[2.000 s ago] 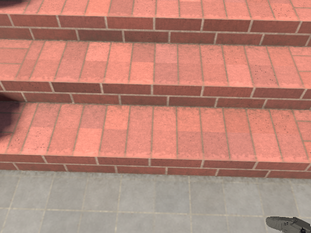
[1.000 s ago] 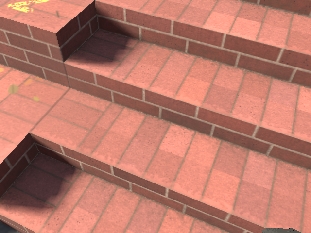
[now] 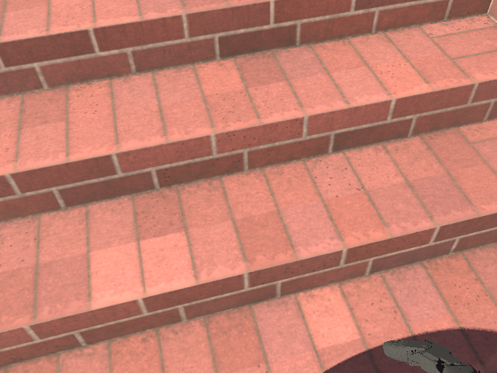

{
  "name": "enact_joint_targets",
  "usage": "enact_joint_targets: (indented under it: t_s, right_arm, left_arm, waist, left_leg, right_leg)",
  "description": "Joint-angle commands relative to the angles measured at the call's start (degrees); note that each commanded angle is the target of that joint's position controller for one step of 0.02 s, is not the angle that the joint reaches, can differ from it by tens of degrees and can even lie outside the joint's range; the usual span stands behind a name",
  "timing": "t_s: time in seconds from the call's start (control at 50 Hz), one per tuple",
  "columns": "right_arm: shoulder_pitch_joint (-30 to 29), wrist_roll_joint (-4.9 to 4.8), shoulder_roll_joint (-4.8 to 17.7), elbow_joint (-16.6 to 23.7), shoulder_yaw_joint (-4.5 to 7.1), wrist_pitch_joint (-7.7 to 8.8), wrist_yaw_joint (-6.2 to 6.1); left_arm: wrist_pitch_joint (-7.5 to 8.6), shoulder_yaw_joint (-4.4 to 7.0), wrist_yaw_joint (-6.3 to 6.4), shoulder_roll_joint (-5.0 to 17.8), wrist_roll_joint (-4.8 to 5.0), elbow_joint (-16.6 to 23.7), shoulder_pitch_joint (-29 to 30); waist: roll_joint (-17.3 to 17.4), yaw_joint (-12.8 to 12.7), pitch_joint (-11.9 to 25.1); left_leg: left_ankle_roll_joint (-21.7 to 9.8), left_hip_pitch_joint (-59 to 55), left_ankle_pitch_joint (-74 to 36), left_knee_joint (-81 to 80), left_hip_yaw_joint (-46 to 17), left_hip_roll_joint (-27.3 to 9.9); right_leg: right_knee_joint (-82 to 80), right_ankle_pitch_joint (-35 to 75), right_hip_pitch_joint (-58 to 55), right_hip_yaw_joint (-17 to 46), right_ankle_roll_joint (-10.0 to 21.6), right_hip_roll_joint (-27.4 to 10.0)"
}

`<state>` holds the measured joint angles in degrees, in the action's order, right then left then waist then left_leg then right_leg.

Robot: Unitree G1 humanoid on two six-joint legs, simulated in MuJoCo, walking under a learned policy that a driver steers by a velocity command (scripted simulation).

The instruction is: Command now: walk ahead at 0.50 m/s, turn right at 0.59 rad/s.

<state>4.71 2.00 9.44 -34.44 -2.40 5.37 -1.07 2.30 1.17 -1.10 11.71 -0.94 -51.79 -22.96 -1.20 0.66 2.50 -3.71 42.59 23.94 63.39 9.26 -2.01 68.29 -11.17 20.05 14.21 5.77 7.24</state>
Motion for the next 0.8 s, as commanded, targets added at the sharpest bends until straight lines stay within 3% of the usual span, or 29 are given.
enact_joint_targets:
  t_s: [0.02,0.04,0.06,0.08,0.12,0.16,0.2,0.24,0.26,0.3,0.34,0.38,0.4,0.42,0.44,0.46,0.48,0.5,0.52,0.54,0.56,0.58,0.6,0.62,0.64,0.66,0.7,0.76,0.8]
  right_arm:
    - [14.1,-0.37,-0.3,-8.4,2.28,-2.28,-1.92]
    - [13.2,0.26,-4.0,-11.2,1.24,-2.14,-1.15]
    - [12.1,0.64,-6.4,-13.2,0.85,-1.69,-0.30]
    - [12.3,0.08,-5.8,-15.1,1.27,-1.46,0.48]
    - [13.8,-0.27,-3.1,-17.7,2.17,-1.21,1.87]
    - [12.6,0.38,-0.5,-17.2,2.29,-0.65,1.95]
    - [15.3,1.51,2.3,-17.2,1.98,-0.09,1.36]
    - [21.3,0.51,4.3,-18.0,2.52,-0.02,0.48]
    - [25.2,0.40,4.9,-18.9,2.78,-0.08,0.09]
    - [31.8,0.67,4.0,-20.4,2.92,-1.02,-0.67]
    - [33.7,0.01,2.9,-20.8,2.97,-1.97,-1.97]
    - [34.7,-1.11,2.1,-21.2,2.77,-3.13,-3.26]
    - [33.9,-1.55,3.0,-21.7,2.92,-3.62,-3.79]
    - [32.2,-2.42,5.5,-21.4,3.64,-4.20,-3.82]
    - [33.1,-3.49,5.7,-23.0,3.53,-3.72,-3.15]
    - [36.6,-2.47,8.1,-24.5,3.66,-2.54,-1.92]
    - [34.9,-1.58,11.6,-24.7,3.81,-1.89,-1.02]
    - [31.0,-1.39,16.2,-24.2,4.84,-1.23,-0.52]
    - [25.2,-1.81,17.0,-21.5,5.62,-0.20,-0.83]
    - [32.6,-1.82,3.8,-20.1,2.87,1.67,0.61]
    - [30.1,-2.47,6.3,-23.5,4.88,3.15,2.53]
    - [23.1,-5.38,2.8,-19.6,5.72,2.67,3.05]
    - [13.8,-4.78,-0.1,-14.2,4.54,1.89,3.08]
    - [8.5,-4.29,-1.4,-10.8,4.15,1.13,2.79]
    - [8.9,-4.55,-1.2,-9.7,4.00,-0.08,2.78]
    - [9.2,-4.05,-3.7,-8.5,2.53,-0.55,3.40]
    - [13.4,-4.86,-5.4,-9.3,1.41,-2.33,3.48]
    - [10.9,-3.98,-5.9,-7.8,-0.06,-5.21,2.56]
    - [6.4,-3.20,-6.2,-4.5,-1.03,-5.72,2.11]
  left_arm:
    - [1.81,-1.05,-3.00,-1.9,0.87,15.9,14.8]
    - [0.89,-1.54,-2.87,-2.7,0.98,15.5,12.5]
    - [-0.04,-1.76,-2.77,-3.3,2.56,14.7,8.3]
    - [-0.56,-2.43,-2.36,-4.7,3.52,14.6,6.3]
    - [-0.57,-4.24,-2.03,-7.6,3.45,16.1,8.3]
    - [-0.69,-4.48,-1.51,-5.3,2.11,17.3,12.1]
    - [-1.14,-4.21,-0.30,-4.4,1.04,17.5,16.3]
    - [-1.32,-4.19,0.50,-5.0,2.17,17.6,16.9]
    - [-1.01,-4.32,0.66,-5.1,2.28,18.9,21.8]
    - [-0.42,-4.65,0.48,-5.7,2.96,21.0,27.7]
    - [-0.04,-5.52,-0.49,-7.0,3.33,24.1,33.7]
    - [0.58,-6.93,-1.93,-7.7,3.29,28.7,41.2]
    - [0.69,-7.08,-2.63,-7.5,2.98,29.9,42.3]
    - [0.92,-8.21,-3.83,-8.1,2.55,30.5,45.0]
    - [1.38,-8.25,-4.25,-9.1,3.44,30.5,45.6]
    - [2.50,-6.28,-3.97,-6.7,2.94,29.3,39.5]
    - [2.60,-3.67,-3.03,-2.2,3.37,25.8,27.3]
    - [2.02,-0.71,-2.00,4.3,3.47,22.5,14.4]
    - [1.26,2.35,-1.03,11.6,1.97,18.6,3.1]
    - [0.90,4.44,-0.05,18.4,0.11,14.2,-2.6]
    - [0.31,3.23,1.14,13.9,-2.09,13.2,-4.8]
    - [0.68,2.12,0.27,10.4,-1.71,11.2,0.1]
    - [1.15,0.76,-0.60,4.8,0.65,7.7,3.0]
    - [1.81,-0.25,-1.29,-0.5,0.36,4.0,5.1]
    - [2.48,-1.12,-1.66,-4.4,-1.03,1.9,7.8]
    - [2.54,-1.09,-1.81,-5.2,-1.09,0.6,7.4]
    - [2.48,-0.91,-1.19,-5.8,-0.92,-0.9,7.9]
    - [2.03,-2.18,-0.41,-4.5,-2.72,-1.9,7.1]
    - [1.57,-2.55,-0.14,-2.4,-2.40,-2.7,6.5]
  waist:
    - [3.4,1.7,-1.9]
    - [1.1,-1.1,-4.7]
    - [0.7,-4.4,-5.7]
    - [1.3,-5.6,-7.0]
    - [0.8,-5.8,-7.6]
    - [0.2,-5.7,-7.3]
    - [3.0,-3.2,-4.4]
    - [4.4,-1.0,-3.5]
    - [4.6,1.5,-4.9]
    - [5.6,4.9,-7.4]
    - [6.3,6.5,-9.6]
    - [4.5,7.1,-10.0]
    - [4.7,6.0,-9.6]
    - [4.7,6.3,-9.1]
    - [6.7,5.1,-7.7]
    - [12.3,1.8,-1.9]
    - [17.5,-4.9,4.7]
    - [22.0,-13.0,10.8]
    - [20.0,-18.1,15.3]
    - [-11.9,-11.3,30.0]
    - [-6.4,-12.7,35.7]
    - [-4.5,-9.5,24.6]
    - [-2.4,-7.2,12.9]
    - [-1.0,-4.8,4.3]
    - [-0.8,-1.2,0.7]
    - [-1.5,0.7,-0.3]
    - [-1.7,3.4,-3.1]
    - [-2.9,4.9,-5.8]
    - [-3.1,5.2,-8.1]
  left_leg:
    - [-9.3,-25.2,17.5,-42.9,-46.6,-20.2]
    - [-6.7,-19.2,10.8,-41.3,-37.0,-18.3]
    - [-4.3,-16.6,5.8,-41.4,-28.3,-15.8]
    - [-2.9,-16.6,1.9,-42.9,-21.7,-14.5]
    - [-1.7,-17.7,-2.8,-44.0,-13.0,-13.0]
    - [-2.9,-12.2,-4.2,-46.1,-5.5,-9.9]
    - [-5.9,-16.0,-8.1,-47.6,-5.4,-11.3]
    - [-6.5,-27.8,-8.2,-47.1,-8.1,-14.6]
    - [-6.5,-34.7,-8.3,-47.3,-9.9,-16.3]
    - [-6.5,-49.1,-10.0,-48.7,-13.8,-19.8]
    - [-5.4,-53.5,-11.3,-49.8,-13.0,-19.9]
    - [-4.8,-46.9,-8.7,-56.9,-11.4,-18.0]
    - [-4.8,-44.0,-12.3,-60.5,-9.2,-17.7]
    - [-6.3,-35.7,-14.5,-67.8,-5.6,-16.6]
    - [-6.3,-27.4,-29.8,-69.4,-2.8,-15.0]
    - [-6.8,-30.2,-68.8,-59.8,-1.7,-15.5]
    - [-5.4,-37.8,-98.1,-48.7,-1.3,-15.8]
    - [-3.4,-43.1,-104.0,-39.0,-3.5,-14.5]
    - [-1.1,-31.1,-89.8,-22.7,-7.9,-12.3]
    - [2.1,-12.9,-28.3,2.1,-11.9,-1.0]
    - [3.0,-12.6,-14.3,28.4,-22.9,3.5]
    - [2.7,-5.4,-13.2,42.0,-23.6,2.6]
    - [0.7,2.3,-14.5,46.3,-19.1,-0.2]
    - [-1.9,6.7,-16.2,48.6,-17.3,-2.2]
    - [-4.5,6.3,-16.6,49.2,-18.0,-3.1]
    - [-6.4,8.9,-17.6,51.8,-18.4,-2.4]
    - [-6.7,13.6,-17.3,48.6,-18.8,-1.8]
    - [-4.9,23.8,-16.7,61.0,-15.8,0.6]
    - [-4.0,32.0,-16.3,67.1,-15.0,1.4]
  right_leg:
    - [41.4,0.0,35.6,-3.4,1.2,-4.5]
    - [46.8,0.2,35.9,-4.8,1.9,-5.9]
    - [48.8,0.9,36.0,-3.9,2.6,-6.9]
    - [49.1,1.0,38.3,-3.8,2.9,-7.2]
    - [46.6,5.0,44.6,-3.7,2.5,-8.6]
    - [35.0,11.7,41.3,-6.9,-0.3,-8.2]
    - [36.1,15.7,42.7,-10.2,-3.3,-7.6]
    - [41.2,13.0,52.5,-7.6,-4.4,-8.9]
    - [42.7,10.0,59.9,-7.4,-4.3,-9.3]
    - [47.3,1.6,74.4,-4.8,-4.3,-11.1]
    - [45.8,-3.4,79.9,-6.6,-5.1,-13.2]
    - [33.2,-0.9,71.5,-13.2,-6.0,-16.7]
    - [27.0,2.0,63.7,-16.7,-5.7,-18.3]
    - [12.3,1.8,46.7,-22.7,-5.1,-18.2]
    - [2.0,-2.2,24.7,-27.7,-3.2,-15.3]
    - [4.1,-8.0,9.8,-31.4,-1.2,-8.1]
    - [0.4,-8.8,1.6,-29.2,1.4,-4.8]
    - [-10.7,-6.0,-6.1,-23.3,3.3,-4.2]
    - [-16.2,2.2,-22.4,-7.1,4.5,-10.7]
    - [-38.5,1.3,-40.3,29.8,13.5,-30.9]
    - [-49.8,-2.9,-36.0,43.4,13.8,-33.8]
    - [-49.7,-8.7,-25.1,33.3,10.7,-34.4]
    - [-48.5,-14.1,-16.8,23.5,7.0,-31.8]
    - [-45.8,-11.6,-8.3,11.7,4.7,-29.9]
    - [-45.6,-8.2,-3.0,3.2,2.1,-27.4]
    - [-45.3,-1.3,-3.7,-4.3,-0.5,-25.0]
    - [-48.3,0.5,-2.3,-13.4,-1.1,-24.2]
    - [-51.6,3.1,1.1,-19.6,-0.8,-25.6]
    - [-53.5,2.6,0.4,-21.4,-1.3,-26.2]
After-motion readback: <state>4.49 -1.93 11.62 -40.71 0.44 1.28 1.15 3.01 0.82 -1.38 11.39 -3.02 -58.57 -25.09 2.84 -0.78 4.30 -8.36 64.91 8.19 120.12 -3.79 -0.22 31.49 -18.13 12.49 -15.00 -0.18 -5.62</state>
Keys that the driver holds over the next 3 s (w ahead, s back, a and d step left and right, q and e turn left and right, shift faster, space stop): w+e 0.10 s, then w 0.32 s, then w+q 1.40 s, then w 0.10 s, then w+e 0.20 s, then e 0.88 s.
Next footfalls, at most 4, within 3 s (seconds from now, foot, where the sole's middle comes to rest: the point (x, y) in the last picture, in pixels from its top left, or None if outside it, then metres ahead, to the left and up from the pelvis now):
0.50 right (374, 349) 0.48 -0.23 -0.54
1.02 left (261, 217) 0.74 0.00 -0.39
1.52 right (270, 80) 1.07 -0.03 -0.25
2.04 left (73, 17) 1.15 0.45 -0.10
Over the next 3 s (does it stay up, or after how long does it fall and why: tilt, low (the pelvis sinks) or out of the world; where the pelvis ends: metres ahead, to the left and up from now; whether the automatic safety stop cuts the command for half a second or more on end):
stays up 1.43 0.40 0.81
